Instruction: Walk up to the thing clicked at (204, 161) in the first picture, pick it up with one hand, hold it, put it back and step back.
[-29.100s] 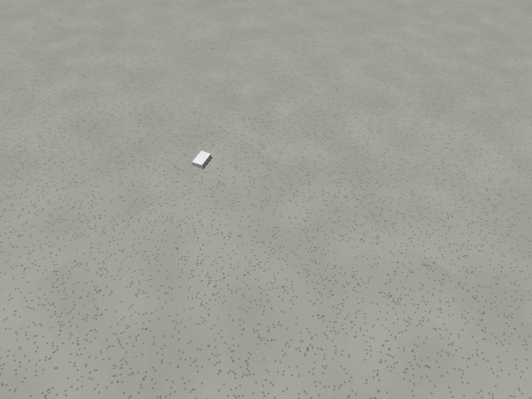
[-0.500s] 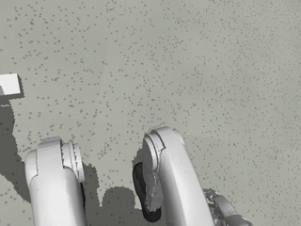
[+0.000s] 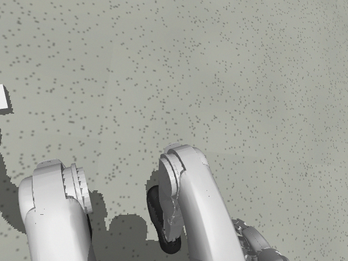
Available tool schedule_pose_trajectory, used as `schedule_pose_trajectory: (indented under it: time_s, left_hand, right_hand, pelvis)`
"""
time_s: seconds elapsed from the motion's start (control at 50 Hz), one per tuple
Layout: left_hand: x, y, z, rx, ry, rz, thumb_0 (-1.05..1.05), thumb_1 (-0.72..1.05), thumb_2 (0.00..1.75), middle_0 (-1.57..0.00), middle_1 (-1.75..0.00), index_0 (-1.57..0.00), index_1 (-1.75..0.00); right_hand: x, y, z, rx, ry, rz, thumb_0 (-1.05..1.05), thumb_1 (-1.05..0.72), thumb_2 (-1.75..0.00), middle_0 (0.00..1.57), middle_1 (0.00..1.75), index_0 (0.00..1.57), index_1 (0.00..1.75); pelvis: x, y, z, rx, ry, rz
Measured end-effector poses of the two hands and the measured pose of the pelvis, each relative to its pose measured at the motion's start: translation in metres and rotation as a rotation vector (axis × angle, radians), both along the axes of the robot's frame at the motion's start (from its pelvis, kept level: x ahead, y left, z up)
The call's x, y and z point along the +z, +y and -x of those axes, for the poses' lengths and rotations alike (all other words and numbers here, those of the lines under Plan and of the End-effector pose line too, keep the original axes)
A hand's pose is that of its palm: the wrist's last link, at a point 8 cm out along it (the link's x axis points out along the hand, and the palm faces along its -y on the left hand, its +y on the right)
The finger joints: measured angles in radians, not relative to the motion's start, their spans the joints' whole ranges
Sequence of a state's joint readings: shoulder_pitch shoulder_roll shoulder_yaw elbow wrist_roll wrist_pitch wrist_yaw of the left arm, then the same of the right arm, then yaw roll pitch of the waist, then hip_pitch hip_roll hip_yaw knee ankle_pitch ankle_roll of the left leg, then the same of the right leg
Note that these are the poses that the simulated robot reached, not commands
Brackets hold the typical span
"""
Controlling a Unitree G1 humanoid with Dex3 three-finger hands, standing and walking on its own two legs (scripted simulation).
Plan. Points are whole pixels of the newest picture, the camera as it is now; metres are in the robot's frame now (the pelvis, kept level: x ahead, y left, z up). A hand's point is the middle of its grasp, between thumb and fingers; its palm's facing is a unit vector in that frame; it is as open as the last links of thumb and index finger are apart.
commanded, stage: rise first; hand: left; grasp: from above
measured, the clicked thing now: out of the picture +0.47 +0.36 -0.30
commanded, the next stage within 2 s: approach in 0.64 s
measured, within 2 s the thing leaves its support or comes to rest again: neither
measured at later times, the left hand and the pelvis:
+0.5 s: hand out of the picture +0.42 +0.40 -0.19, palm faces -0.44 -0.14 -0.89, open 13.5 cm; pelvis +0.00 +0.00 +0.00, yaw +0 degrees
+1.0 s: hand out of the picture +0.45 +0.37 -0.17, palm faces -0.43 -0.09 -0.90, open 13.8 cm; pelvis +0.00 +0.00 +0.01, yaw +0 degrees
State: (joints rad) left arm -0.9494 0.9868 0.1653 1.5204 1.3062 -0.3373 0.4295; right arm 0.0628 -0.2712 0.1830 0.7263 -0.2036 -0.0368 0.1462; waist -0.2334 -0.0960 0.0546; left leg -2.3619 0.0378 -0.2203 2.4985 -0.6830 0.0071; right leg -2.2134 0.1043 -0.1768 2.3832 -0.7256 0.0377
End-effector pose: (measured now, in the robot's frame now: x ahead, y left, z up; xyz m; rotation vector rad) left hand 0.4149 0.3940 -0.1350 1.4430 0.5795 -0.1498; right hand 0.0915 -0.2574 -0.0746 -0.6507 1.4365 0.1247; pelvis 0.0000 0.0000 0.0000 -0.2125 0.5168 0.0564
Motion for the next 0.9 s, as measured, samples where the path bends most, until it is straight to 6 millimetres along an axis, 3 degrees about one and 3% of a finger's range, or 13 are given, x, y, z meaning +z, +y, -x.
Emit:
schedule_pose_trajectory:
  time_s: [0.9]
  left_hand:
    - [0.016, -0.002, -0.018, -0.035, 0.008, -0.020, 0.00, -0.48, 0.96, -0.14, -0.98, -0.15, -0.98]
  right_hand:
    - [0.012, 0.004, 0.011, -0.019, -0.010, 0.004, 0.00, -0.91, -0.89, 0.20, 0.30, 0.20, 0.30]
  pelvis:
    - [0.006, 0.002, 0.005, 0.004, 0.001, 0.009]
